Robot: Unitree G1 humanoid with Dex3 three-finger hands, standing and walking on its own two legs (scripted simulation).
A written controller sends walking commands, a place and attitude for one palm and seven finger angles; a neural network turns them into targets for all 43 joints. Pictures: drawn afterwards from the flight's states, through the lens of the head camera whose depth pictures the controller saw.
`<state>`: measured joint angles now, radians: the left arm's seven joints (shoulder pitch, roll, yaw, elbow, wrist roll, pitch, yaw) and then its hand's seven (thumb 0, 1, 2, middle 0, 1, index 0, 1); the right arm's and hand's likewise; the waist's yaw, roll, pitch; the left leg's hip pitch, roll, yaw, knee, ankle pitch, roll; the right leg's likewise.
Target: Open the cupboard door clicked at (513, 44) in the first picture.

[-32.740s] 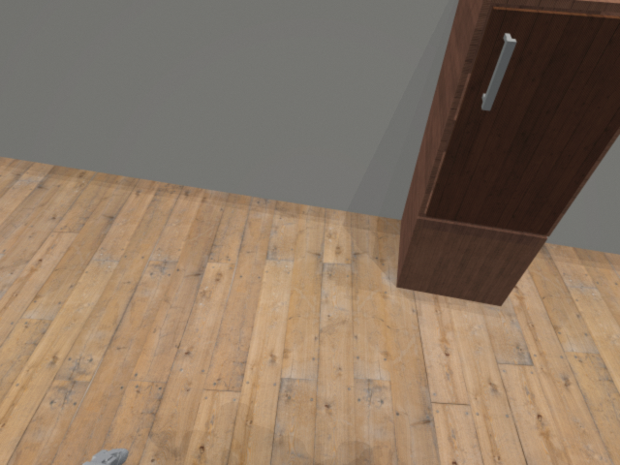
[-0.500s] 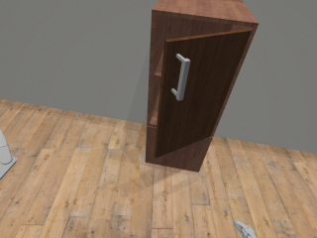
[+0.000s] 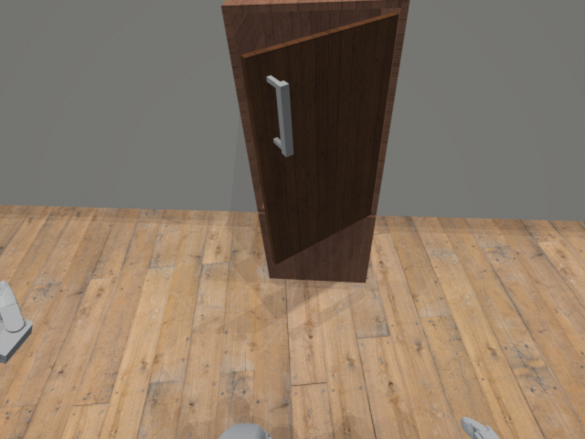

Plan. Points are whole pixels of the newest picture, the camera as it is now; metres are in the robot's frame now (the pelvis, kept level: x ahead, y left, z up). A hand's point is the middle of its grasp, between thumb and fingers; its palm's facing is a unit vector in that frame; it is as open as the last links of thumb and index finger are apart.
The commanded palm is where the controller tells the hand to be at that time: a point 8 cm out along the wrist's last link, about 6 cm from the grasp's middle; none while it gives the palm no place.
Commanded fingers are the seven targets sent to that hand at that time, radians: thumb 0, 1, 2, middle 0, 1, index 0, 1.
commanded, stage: stop stepping back and stand still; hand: left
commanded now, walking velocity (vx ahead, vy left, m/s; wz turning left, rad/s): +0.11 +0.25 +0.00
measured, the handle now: (280, 117) +0.66 +0.09 +0.13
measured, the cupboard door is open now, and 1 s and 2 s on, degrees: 38 38 38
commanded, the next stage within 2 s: let the arm hang, fingers relaxed in 1.02 s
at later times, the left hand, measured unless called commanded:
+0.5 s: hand (34, 308) +0.21 +0.31 +0.15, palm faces +0.42 -0.78 -0.47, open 7.4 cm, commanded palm +0.15 +0.34 +0.17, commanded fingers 0.00 0.90 0.90 -0.20 -0.30 -0.20 -0.30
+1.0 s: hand (19, 334) +0.18 +0.31 +0.15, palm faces +0.41 -0.80 -0.44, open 7.4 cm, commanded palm +0.12 +0.35 +0.17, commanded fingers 0.00 0.90 0.90 -0.20 -0.30 -0.20 -0.30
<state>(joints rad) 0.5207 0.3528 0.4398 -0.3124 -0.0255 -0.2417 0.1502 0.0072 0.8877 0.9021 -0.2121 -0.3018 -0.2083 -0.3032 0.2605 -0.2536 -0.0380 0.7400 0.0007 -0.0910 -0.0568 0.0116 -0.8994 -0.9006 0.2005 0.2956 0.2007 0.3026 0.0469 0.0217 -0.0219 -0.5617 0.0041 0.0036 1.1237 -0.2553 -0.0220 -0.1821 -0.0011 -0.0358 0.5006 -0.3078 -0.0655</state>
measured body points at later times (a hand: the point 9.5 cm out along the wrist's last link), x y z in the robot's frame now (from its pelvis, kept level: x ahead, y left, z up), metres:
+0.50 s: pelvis +0.00 +0.04 -0.01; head +0.02 +0.05 +0.44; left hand +0.18 +0.34 +0.17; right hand +0.18 -0.19 -0.08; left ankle +0.03 +0.13 -0.74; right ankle -0.02 -0.07 -0.74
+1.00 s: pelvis -0.02 +0.05 +0.00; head -0.01 +0.06 +0.45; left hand +0.15 +0.35 +0.17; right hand +0.14 -0.19 -0.08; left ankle +0.03 +0.13 -0.74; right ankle -0.02 -0.07 -0.74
